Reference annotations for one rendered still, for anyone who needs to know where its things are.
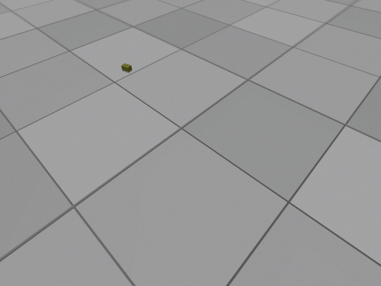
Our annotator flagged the small box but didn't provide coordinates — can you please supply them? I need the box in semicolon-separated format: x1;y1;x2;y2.
121;63;132;72

